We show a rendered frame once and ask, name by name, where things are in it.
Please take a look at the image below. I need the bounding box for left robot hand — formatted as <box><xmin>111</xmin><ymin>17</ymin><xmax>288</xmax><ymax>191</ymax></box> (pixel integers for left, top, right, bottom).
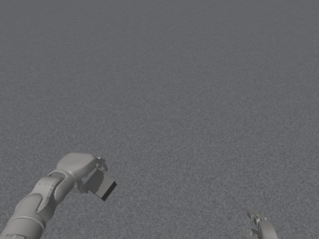
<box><xmin>56</xmin><ymin>152</ymin><xmax>108</xmax><ymax>193</ymax></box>

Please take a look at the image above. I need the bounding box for small box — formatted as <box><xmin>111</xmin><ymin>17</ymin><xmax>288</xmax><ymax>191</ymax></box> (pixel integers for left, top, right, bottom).
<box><xmin>84</xmin><ymin>169</ymin><xmax>117</xmax><ymax>201</ymax></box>

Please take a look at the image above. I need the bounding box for left robot arm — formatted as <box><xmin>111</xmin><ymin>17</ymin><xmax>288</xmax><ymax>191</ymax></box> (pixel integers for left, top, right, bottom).
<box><xmin>0</xmin><ymin>169</ymin><xmax>74</xmax><ymax>239</ymax></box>

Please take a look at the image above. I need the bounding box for right robot hand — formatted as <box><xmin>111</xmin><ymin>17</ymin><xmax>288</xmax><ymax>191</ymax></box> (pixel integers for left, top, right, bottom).
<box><xmin>242</xmin><ymin>210</ymin><xmax>279</xmax><ymax>239</ymax></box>

